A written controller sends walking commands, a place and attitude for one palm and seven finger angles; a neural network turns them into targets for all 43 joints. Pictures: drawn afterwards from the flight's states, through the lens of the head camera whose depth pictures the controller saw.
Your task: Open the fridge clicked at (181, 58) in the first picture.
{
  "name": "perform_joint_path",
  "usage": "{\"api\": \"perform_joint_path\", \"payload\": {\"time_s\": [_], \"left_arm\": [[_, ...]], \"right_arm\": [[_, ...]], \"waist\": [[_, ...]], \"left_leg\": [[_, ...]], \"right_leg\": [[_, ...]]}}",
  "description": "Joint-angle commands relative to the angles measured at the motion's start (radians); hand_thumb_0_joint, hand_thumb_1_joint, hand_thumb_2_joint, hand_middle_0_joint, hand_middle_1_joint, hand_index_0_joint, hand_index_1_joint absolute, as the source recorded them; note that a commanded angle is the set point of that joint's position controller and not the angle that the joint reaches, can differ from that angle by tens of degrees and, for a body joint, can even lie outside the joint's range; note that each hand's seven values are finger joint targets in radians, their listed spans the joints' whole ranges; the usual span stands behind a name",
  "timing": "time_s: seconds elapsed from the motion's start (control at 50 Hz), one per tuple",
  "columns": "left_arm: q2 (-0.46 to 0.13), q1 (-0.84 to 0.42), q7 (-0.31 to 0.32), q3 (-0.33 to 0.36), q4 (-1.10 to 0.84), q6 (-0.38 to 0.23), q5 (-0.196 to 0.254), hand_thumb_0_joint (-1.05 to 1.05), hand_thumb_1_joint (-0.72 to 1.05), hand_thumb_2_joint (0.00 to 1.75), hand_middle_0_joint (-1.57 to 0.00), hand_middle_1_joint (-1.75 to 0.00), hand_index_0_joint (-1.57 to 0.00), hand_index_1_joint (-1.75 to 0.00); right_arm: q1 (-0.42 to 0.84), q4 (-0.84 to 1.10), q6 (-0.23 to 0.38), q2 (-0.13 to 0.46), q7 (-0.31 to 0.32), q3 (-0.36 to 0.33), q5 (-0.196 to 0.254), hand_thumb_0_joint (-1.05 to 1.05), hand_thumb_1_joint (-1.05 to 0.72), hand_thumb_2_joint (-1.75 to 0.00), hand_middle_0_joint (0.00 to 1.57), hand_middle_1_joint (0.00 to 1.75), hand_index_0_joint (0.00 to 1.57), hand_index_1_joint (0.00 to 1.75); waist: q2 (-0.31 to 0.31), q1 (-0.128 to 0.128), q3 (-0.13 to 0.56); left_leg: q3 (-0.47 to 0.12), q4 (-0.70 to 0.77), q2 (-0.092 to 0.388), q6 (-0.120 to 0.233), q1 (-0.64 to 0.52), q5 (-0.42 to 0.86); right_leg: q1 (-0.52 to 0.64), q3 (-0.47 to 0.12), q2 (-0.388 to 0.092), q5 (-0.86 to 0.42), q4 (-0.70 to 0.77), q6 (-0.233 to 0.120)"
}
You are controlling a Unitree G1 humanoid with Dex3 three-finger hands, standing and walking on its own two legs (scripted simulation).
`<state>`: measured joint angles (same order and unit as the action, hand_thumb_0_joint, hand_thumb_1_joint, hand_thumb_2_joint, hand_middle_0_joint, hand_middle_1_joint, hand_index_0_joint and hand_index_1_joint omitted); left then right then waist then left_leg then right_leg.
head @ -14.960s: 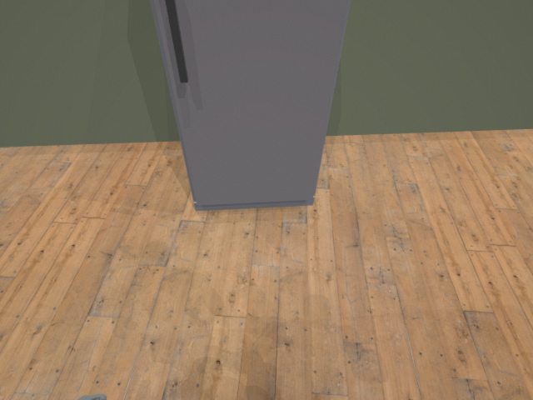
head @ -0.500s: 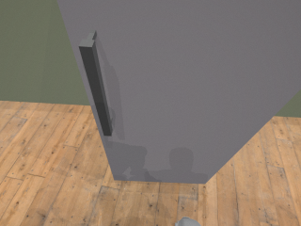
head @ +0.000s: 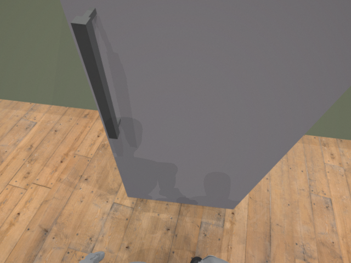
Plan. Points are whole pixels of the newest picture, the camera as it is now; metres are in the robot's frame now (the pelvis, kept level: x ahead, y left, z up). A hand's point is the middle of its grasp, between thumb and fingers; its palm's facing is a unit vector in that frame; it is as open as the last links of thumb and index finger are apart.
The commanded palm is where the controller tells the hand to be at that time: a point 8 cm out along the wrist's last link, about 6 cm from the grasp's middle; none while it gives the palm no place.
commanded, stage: come to a stop and stand still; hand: left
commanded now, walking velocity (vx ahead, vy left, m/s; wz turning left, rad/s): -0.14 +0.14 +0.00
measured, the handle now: (105, 86) +0.44 +0.20 +0.14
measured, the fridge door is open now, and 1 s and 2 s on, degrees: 0 0 0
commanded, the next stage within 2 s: none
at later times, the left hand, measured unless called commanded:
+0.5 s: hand out of the picture -0.10 +0.19 -0.15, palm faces +0.00 -0.98 -0.19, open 7.4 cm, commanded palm none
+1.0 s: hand out of the picture -0.01 +0.25 -0.17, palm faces +0.02 -0.98 -0.22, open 7.4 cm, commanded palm none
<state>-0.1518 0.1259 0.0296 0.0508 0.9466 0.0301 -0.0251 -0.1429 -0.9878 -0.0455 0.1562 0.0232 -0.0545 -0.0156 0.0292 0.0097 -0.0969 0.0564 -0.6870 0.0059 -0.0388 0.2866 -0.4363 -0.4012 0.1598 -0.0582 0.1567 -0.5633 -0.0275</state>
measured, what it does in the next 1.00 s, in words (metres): steps on the spot: right foot, then left foot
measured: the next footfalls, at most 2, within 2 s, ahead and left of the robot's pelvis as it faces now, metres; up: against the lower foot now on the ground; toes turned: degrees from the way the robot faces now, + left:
right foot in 0.46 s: -0.11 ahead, -0.09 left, +0.00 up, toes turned -7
left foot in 0.80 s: +0.02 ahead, +0.17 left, +0.00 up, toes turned +3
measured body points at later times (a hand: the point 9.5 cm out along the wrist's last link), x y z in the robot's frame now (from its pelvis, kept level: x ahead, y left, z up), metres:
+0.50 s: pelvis -0.07 +0.02 +0.02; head -0.08 +0.01 +0.47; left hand -0.10 +0.24 -0.14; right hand -0.11 -0.21 -0.14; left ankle -0.02 +0.09 -0.72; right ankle -0.15 -0.08 -0.73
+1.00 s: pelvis -0.02 +0.07 +0.00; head -0.01 +0.07 +0.45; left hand -0.01 +0.30 -0.15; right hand +0.01 -0.17 -0.15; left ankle -0.01 +0.16 -0.72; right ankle -0.15 -0.08 -0.72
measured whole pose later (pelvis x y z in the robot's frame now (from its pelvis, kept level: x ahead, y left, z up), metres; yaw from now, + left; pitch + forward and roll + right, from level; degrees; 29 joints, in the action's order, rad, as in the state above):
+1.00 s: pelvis -0.02 +0.07 +0.00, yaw -2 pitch +1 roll -1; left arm -0.15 0.33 0.05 0.03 0.99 -0.02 -0.02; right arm -0.26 -0.98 0.02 0.17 0.04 -0.04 -0.02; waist -0.01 0.00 -0.01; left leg 0.08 -0.73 0.03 0.04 0.39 -0.32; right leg -0.10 0.06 -0.08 0.44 -0.59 0.05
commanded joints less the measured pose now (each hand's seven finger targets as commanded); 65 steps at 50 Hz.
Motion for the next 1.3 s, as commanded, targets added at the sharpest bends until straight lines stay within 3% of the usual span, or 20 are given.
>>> {"api": "perform_joint_path", "payload": {"time_s": [0.0,0.02,0.04,0.1,0.26,0.38,0.42,0.46,0.58,0.7,0.72,0.76,0.8,0.84,0.96,1.0,1.04,1.1,1.2,1.28], "left_arm": [[-0.145,0.054,0.002,0.049,-0.049,0.007,0.011,0.0,0.9,0.9,-0.2,-0.3,-0.2,-0.3],[-0.109,0.019,-0.001,0.044,-0.068,0.017,0.009,0.0,0.9,0.9,-0.2,-0.3,-0.2,-0.3],[-0.127,-0.014,0.009,0.048,-0.055,0.039,-0.004,0.0,0.9,0.9,-0.2,-0.3,-0.2,-0.3],[-0.102,0.122,0.002,0.059,-0.008,0.041,-0.013,0.0,0.9,0.9,-0.2,-0.3,-0.2,-0.3],[-0.068,0.137,-0.015,-0.001,0.037,0.01,-0.008,0.0,0.9,0.9,-0.2,-0.3,-0.2,-0.3],[-0.042,0.356,-0.023,-0.008,0.143,0.009,0.006,0.0,0.9,0.9,-0.2,-0.3,-0.2,-0.3],[-0.08,0.422,-0.012,0.0,0.176,-0.005,0.001,0.0,0.9,0.9,-0.2,-0.3,-0.2,-0.3],[-0.163,0.349,0.002,0.016,0.142,-0.007,-0.004,0.0,0.9,0.9,-0.2,-0.3,-0.2,-0.3],[-0.071,0.292,0.0,-0.014,0.141,-0.067,0.006,0.0,0.9,0.9,-0.2,-0.3,-0.2,-0.3],[-0.077,0.332,0.003,-0.012,0.178,-0.064,-0.005,0.0,0.9,0.9,-0.2,-0.3,-0.2,-0.3],[-0.196,0.322,0.014,-0.033,0.108,-0.087,-0.014,0.0,0.9,0.9,-0.2,-0.3,-0.2,-0.3],[-0.099,0.31,0.019,-0.006,0.105,-0.086,-0.001,0.0,0.9,0.9,-0.2,-0.3,-0.2,-0.3],[-0.037,0.36,0.02,-0.017,0.089,-0.075,0.001,0.0,0.9,0.9,-0.2,-0.3,-0.2,-0.3],[-0.024,0.365,0.024,-0.021,0.078,-0.064,-0.003,0.0,0.9,0.9,-0.2,-0.3,-0.2,-0.3],[-0.138,0.4,0.034,0.012,0.021,-0.049,-0.005,0.0,0.9,0.9,-0.2,-0.3,-0.2,-0.3],[-0.153,0.346,0.032,0.011,-0.024,-0.039,-0.005,0.0,0.9,0.9,-0.2,-0.3,-0.2,-0.3],[-0.129,0.259,0.025,0.002,-0.084,-0.036,0.008,0.0,0.9,0.9,-0.2,-0.3,-0.2,-0.3],[-0.127,0.171,0.009,0.0,-0.126,-0.018,0.009,0.0,0.9,0.9,-0.2,-0.3,-0.2,-0.3],[-0.194,0.267,0.002,0.016,-0.079,-0.013,-0.003,0.0,0.9,0.9,-0.2,-0.3,-0.2,-0.3],[-0.279,0.098,0.005,0.025,-0.136,-0.012,-0.004,0.0,0.9,0.9,-0.2,-0.3,-0.2,-0.3]], "right_arm": [[-0.182,0.018,0.007,0.158,0.005,-0.038,-0.009,0.0,-0.9,-0.9,0.2,0.3,0.2,0.3],[-0.125,0.062,0.001,0.214,0.002,-0.045,-0.02,0.0,-0.9,-0.9,0.2,0.3,0.2,0.3],[-0.055,0.074,0.0,0.203,0.009,-0.04,-0.022,0.0,-0.9,-0.9,0.2,0.3,0.2,0.3],[0.042,0.111,0.012,0.156,0.016,-0.019,-0.021,0.0,-0.9,-0.9,0.2,0.3,0.2,0.3],[-0.201,-0.008,0.045,0.141,0.018,-0.015,-0.016,0.0,-0.9,-0.9,0.2,0.3,0.2,0.3],[-0.18,-0.039,0.031,0.17,0.012,-0.017,-0.018,0.0,-0.9,-0.9,0.2,0.3,0.2,0.3],[-0.17,-0.056,0.031,0.115,0.005,-0.008,-0.004,0.0,-0.9,-0.9,0.2,0.3,0.2,0.3],[-0.135,-0.022,0.029,0.07,-0.001,0.007,-0.008,0.0,-0.9,-0.9,0.2,0.3,0.2,0.3],[-0.187,-0.071,0.033,0.047,-0.021,0.006,-0.01,0.0,-0.9,-0.9,0.2,0.3,0.2,0.3],[-0.149,-0.059,0.051,0.002,-0.009,0.021,0.0,0.0,-0.9,-0.9,0.2,0.3,0.2,0.3],[-0.126,0.046,0.053,0.091,-0.029,0.03,-0.019,0.0,-0.9,-0.9,0.2,0.3,0.2,0.3],[-0.276,0.009,0.091,0.055,-0.007,0.015,-0.021,0.0,-0.9,-0.9,0.2,0.3,0.2,0.3],[-0.336,0.01,0.093,0.141,0.019,0.002,-0.009,0.0,-0.9,-0.9,0.2,0.3,0.2,0.3],[-0.292,0.017,0.085,0.162,0.029,-0.004,0.001,0.0,-0.9,-0.9,0.2,0.3,0.2,0.3],[-0.178,0.073,0.078,0.123,0.021,-0.008,0.0,0.0,-0.9,-0.9,0.2,0.3,0.2,0.3],[-0.191,0.073,0.078,0.151,0.018,-0.018,-0.004,0.0,-0.9,-0.9,0.2,0.3,0.2,0.3],[-0.265,0.057,0.076,0.215,0.02,-0.04,-0.008,0.0,-0.9,-0.9,0.2,0.3,0.2,0.3],[-0.204,0.088,0.067,0.234,0.029,-0.041,-0.013,0.0,-0.9,-0.9,0.2,0.3,0.2,0.3],[-0.044,0.138,0.052,0.197,-0.001,-0.018,0.0,0.0,-0.9,-0.9,0.2,0.3,0.2,0.3],[-0.136,0.12,0.013,0.173,-0.011,-0.024,-0.01,0.0,-0.9,-0.9,0.2,0.3,0.2,0.3]], "waist": [[-0.169,-0.035,0.176],[-0.347,-0.038,0.096],[-0.341,-0.047,0.058],[-0.108,0.029,0.028],[-0.154,-0.071,0.089],[-0.117,0.004,0.064],[-0.001,0.025,0.047],[0.259,0.024,-0.067],[0.046,-0.022,-0.132],[0.119,0.01,-0.062],[-0.057,-0.042,-0.109],[-0.211,-0.065,0.179],[-0.091,-0.043,0.268],[-0.052,-0.025,0.204],[0.094,0.011,0.135],[-0.005,-0.016,0.183],[-0.221,-0.059,0.212],[-0.147,-0.044,0.108],[-0.046,0.035,0.06],[0.212,-0.04,-0.059]], "left_leg": [[-0.208,0.329,0.201,0.087,-0.158,0.208],[-0.323,0.44,0.353,0.172,-0.016,0.359],[-0.319,0.469,0.349,0.214,0.115,0.423],[-0.2,0.469,0.25,0.197,0.185,0.122],[-0.322,0.56,0.282,0.185,-0.198,-0.121],[-0.193,0.603,0.199,0.075,-0.016,-0.161],[-0.076,0.426,0.101,0.011,0.111,-0.086],[0.046,0.002,0.007,0.01,0.278,-0.034],[0.002,-0.225,0.08,0.003,0.291,0.152],[0.056,0.044,0.068,-0.004,0.127,0.106],[-0.023,0.0,0.034,0.052,0.031,0.11],[-0.04,0.095,0.068,0.093,-0.139,0.481],[-0.191,0.059,0.202,0.15,-0.24,0.922],[-0.167,0.011,0.202,0.154,-0.228,1.142],[0.016,0.023,0.048,0.086,0.052,0.773],[-0.005,0.09,0.059,0.099,-0.094,0.876],[-0.182,0.123,0.177,0.184,-0.389,1.238],[-0.224,0.241,0.256,0.245,-0.243,0.969],[-0.1,0.272,0.109,0.1,0.15,0.049],[0.001,-0.028,0.005,0.052,-0.047,0.013]], "right_leg": [[-0.022,-0.161,-0.112,0.044,0.013,-0.015],[-0.053,-0.055,0.015,0.331,-0.202,0.038],[-0.026,-0.164,0.049,0.42,-0.435,0.043],[-0.04,-0.229,0.063,0.256,-0.711,0.044],[-0.038,-0.151,0.023,0.317,-0.199,0.06],[0.314,-0.04,0.085,0.255,0.204,0.014],[0.444,-0.163,-0.022,0.255,0.355,-0.025],[0.288,-0.491,-0.311,0.577,0.542,-0.152],[0.236,-0.249,-0.211,0.142,0.429,-0.092],[0.279,-0.194,-0.199,-0.289,0.271,-0.094],[0.177,-0.204,-0.154,-0.286,0.239,-0.059],[0.204,-0.089,-0.069,-0.223,-0.033,-0.028],[0.123,-0.069,0.008,0.007,-0.081,-0.006],[0.099,-0.071,0.011,-0.029,-0.01,0.014],[0.345,-0.104,-0.064,-0.676,-0.04,0.023],[0.268,-0.085,-0.047,-0.527,-0.109,0.039],[0.0,-0.083,0.035,0.153,-0.188,0.053],[-0.01,-0.158,0.003,0.383,-0.217,0.043],[0.285,-0.141,-0.011,0.12,0.117,0.013],[-0.191,-0.376,-0.198,0.609,0.398,-0.096]]}}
